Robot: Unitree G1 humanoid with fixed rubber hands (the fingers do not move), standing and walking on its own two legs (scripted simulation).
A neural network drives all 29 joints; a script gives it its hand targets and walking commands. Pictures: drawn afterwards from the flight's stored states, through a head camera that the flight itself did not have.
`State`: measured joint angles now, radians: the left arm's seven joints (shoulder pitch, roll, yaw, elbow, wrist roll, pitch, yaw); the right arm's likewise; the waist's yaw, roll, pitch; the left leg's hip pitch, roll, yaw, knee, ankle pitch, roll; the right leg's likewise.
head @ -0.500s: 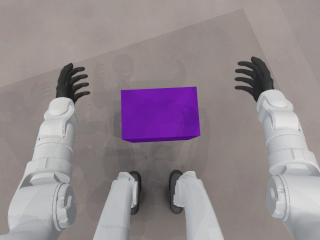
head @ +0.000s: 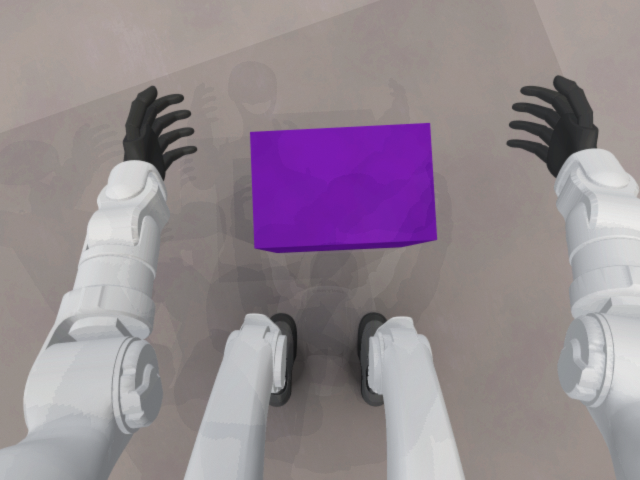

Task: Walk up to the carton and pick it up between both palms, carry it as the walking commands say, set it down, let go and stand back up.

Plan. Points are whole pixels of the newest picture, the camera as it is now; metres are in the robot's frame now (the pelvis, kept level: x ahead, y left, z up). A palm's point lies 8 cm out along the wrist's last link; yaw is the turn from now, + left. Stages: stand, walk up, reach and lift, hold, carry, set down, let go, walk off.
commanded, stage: reach and lift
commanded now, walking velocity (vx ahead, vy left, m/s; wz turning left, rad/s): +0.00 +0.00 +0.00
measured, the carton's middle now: (339, 200) +0.48 -0.02 -0.44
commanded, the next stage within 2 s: none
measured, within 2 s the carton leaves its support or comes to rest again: neither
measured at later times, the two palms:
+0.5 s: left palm (206, 192) +0.46 +0.19 -0.29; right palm (491, 167) +0.51 -0.25 -0.28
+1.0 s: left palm (207, 198) +0.47 +0.23 -0.40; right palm (450, 189) +0.50 -0.23 -0.42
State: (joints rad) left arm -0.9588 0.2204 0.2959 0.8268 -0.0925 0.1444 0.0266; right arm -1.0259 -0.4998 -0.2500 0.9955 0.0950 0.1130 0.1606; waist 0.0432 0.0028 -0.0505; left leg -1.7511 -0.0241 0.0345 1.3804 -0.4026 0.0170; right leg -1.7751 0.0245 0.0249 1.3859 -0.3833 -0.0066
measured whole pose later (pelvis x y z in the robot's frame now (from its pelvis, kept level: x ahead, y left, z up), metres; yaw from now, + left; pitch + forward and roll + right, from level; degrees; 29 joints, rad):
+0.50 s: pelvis -0.04 -0.01 -0.13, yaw +1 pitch +30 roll +3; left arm -1.15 0.30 0.20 0.55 -0.25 0.27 0.16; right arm -1.29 -0.60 -0.15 0.75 0.24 0.22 0.06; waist 0.02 0.02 0.52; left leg -1.91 -0.04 0.03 1.90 -0.52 -0.01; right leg -1.94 0.01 0.00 1.92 -0.50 -0.03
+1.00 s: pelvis -0.04 -0.01 -0.23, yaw +2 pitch +30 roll +3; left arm -1.32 0.42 0.11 0.94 -0.32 0.06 0.11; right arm -1.41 -0.57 -0.04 1.07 0.25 0.07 -0.03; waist 0.03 0.03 0.54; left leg -2.21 -0.03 0.04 2.20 -0.52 -0.01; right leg -2.25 -0.01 -0.01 2.22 -0.50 -0.06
